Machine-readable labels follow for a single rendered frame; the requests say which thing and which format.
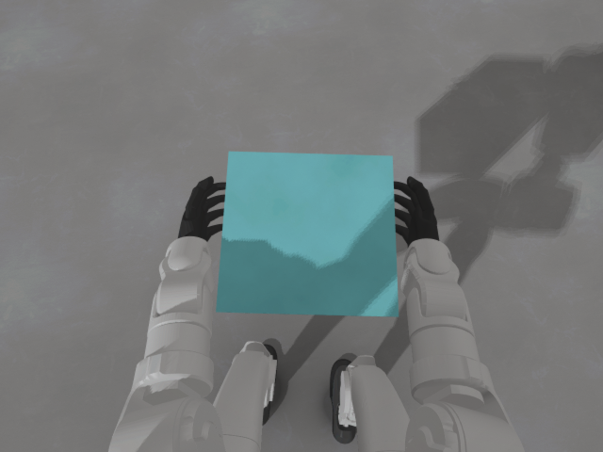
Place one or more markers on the robot left thigh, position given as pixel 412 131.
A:
pixel 247 387

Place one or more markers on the robot left upper arm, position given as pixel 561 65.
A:
pixel 188 424

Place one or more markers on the left robot hand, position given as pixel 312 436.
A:
pixel 196 219

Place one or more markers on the right robot hand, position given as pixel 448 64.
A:
pixel 421 221

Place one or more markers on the left robot foot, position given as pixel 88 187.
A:
pixel 272 352

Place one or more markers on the robot left forearm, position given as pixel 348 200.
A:
pixel 176 363

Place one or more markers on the robot right upper arm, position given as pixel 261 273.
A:
pixel 439 426

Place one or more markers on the robot right forearm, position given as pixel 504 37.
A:
pixel 446 364

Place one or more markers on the carton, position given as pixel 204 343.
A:
pixel 308 234

